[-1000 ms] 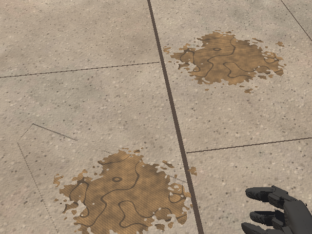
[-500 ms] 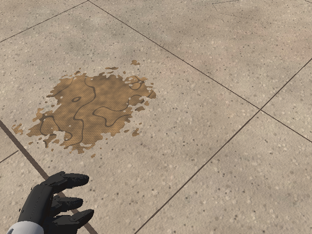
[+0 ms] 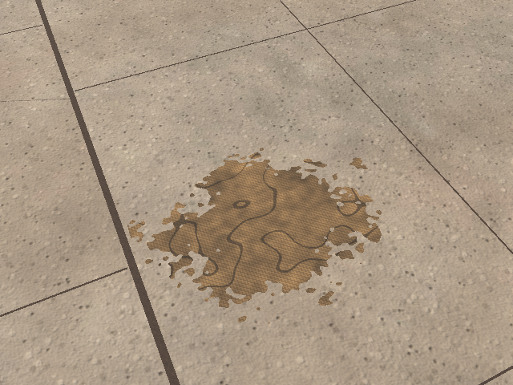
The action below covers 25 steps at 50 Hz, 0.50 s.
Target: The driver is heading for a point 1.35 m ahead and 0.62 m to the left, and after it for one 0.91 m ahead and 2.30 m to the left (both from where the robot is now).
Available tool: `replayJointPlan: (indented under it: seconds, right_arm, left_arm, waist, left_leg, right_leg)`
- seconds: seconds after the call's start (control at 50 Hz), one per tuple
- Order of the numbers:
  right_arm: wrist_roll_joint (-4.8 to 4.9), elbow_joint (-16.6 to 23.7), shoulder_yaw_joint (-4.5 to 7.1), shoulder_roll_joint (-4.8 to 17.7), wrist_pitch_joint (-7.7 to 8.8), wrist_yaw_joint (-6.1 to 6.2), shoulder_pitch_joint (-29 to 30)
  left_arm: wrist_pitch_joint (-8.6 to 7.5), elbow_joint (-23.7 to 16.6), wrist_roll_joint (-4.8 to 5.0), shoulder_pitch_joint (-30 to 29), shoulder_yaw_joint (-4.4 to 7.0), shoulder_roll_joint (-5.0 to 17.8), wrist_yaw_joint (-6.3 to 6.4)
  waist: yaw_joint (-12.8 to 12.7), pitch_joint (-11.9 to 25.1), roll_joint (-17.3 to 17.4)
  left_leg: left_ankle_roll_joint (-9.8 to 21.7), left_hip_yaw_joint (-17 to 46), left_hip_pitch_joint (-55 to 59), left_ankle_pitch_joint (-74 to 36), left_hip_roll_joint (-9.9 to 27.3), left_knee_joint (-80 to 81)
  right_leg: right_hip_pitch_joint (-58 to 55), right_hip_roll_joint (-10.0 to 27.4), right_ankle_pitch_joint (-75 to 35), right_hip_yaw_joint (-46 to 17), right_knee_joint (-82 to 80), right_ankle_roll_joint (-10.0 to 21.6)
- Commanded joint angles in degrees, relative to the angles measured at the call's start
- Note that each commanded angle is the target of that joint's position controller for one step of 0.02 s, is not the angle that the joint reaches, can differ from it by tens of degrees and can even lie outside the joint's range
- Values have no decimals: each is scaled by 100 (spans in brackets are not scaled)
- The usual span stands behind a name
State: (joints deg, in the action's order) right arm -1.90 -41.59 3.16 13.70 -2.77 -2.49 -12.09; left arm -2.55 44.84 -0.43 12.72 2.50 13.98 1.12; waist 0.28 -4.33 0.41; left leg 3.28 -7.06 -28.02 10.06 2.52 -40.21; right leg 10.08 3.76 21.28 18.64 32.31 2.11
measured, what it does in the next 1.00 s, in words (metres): steps on the spot, turning left: left foot, then right foot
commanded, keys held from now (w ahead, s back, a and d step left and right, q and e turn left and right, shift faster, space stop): q+shift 0.58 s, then shift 0.42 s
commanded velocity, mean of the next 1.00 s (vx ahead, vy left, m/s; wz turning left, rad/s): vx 0.02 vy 0.00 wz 0.73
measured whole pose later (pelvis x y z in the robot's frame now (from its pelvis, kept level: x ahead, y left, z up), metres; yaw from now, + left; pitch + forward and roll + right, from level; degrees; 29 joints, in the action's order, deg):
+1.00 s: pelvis +0.06 -0.02 +0.01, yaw +43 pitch +0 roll +1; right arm -1.1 -40.5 0.9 14.5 -2.8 -0.6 -8.8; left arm 1.8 42.9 -0.8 15.2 2.5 16.2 0.2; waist -2.3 -3.1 -1.6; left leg 2.4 2.3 -10.3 14.5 -3.6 -26.4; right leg 16.1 2.0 21.1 2.7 33.5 0.2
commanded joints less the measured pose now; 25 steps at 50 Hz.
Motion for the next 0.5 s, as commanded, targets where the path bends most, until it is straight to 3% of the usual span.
replayJointPlan:
  seconds: [0.02, 0.04, 0.06, 0.08, 0.1, 0.12, 0.14, 0.16, 0.22, 0.32, 0.38, 0.46, 0.5]
  right_arm:
    - [-51, 285, 202, 521, 134, 64, -778]
    - [-62, 286, 391, 1252, 215, 176, -1122]
    - [68, 351, 587, 1994, 170, 195, -1188]
    - [246, 467, 611, 1862, 119, 180, -1183]
    - [179, 506, 537, 1590, 45, 210, -856]
    - [151, 533, 445, 1294, -38, 233, -445]
    - [202, 622, 393, 1100, -66, 247, -155]
    - [186, 700, 361, 959, -65, 246, -5]
    - [142, 700, 440, 1169, 12, 194, -169]
    - [97, 766, 517, 1329, -51, 177, -302]
    - [65, 795, 547, 1401, -64, 142, -293]
    - [47, 841, 563, 1426, -67, 92, -82]
    - [84, 881, 551, 1386, -59, 70, 150]
  left_arm:
    - [114, -300, 40, 114, 261, 823, 0]
    - [167, -468, -2, 289, 276, 861, -37]
    - [292, -878, -62, 342, 156, 435, -65]
    - [354, -834, -205, 157, 97, 482, -35]
    - [349, -870, -132, -134, 125, 565, -27]
    - [317, -867, -97, -349, 138, 575, -2]
    - [322, -892, -137, -369, 164, 645, 32]
    - [370, -828, -197, -288, 169, 644, 40]
    - [452, -802, -158, -224, 110, 449, 5]
    - [448, -916, -111, -552, 95, 529, 29]
    - [389, -944, -77, -652, 98, 605, 34]
    - [299, -910, 7, -512, 103, 708, 56]
    - [267, -821, 41, -159, 121, 762, 118]
  waist:
    - [315, 793, -189]
    - [409, 869, 1104]
    - [159, 1355, 1906]
    - [353, 1626, 856]
    - [281, 1124, 462]
    - [92, 586, 251]
    - [-28, 452, 409]
    - [-67, 547, 486]
    - [-23, 910, 211]
    - [224, 874, 560]
    - [286, 853, 629]
    - [216, 846, 811]
    - [17, 820, 890]
  left_leg:
    - [335, 116, 1313, -15, -218, 843]
    - [701, 1820, 1940, -2553, 690, 1404]
    - [1853, 4125, 2803, -4123, 1780, 1721]
    - [1944, 4260, 2766, -2430, 1803, 2144]
    - [1780, 3777, 2274, -985, 1546, 2276]
    - [1445, 3283, 1755, -303, 1170, 2445]
    - [1191, 2981, 1451, -198, 868, 2474]
    - [1064, 2765, 1303, -384, 639, 2430]
    - [937, 2769, 1507, -965, 459, 2216]
    - [865, 3477, 1710, 533, 329, 2357]
    - [809, 3864, 1723, 785, 271, 2329]
    - [649, 4233, 1475, 486, 118, 2235]
    - [397, 4344, 1024, 565, -58, 2233]
  right_leg:
    - [64, 1397, -3507, -375, 1126, 161]
    - [994, 743, -1634, -201, 2823, -246]
    - [2619, -525, 2140, -973, 4195, -604]
    - [2815, -304, 1942, -2009, 4478, -625]
    - [2907, -230, 1344, -2144, 4353, -572]
    - [2900, -97, 745, -2176, 3864, -517]
    - [2699, -34, 376, -2163, 3466, -499]
    - [2436, -94, 158, -2113, 3400, -499]
    - [2269, -259, 72, -2188, 2961, -530]
    - [2365, -463, -23, -2396, 2031, -530]
    - [2148, -618, -4, -2498, 1543, -428]
    - [1367, -876, 71, -2519, 718, -230]
    - [504, -980, -53, -2477, -166, -119]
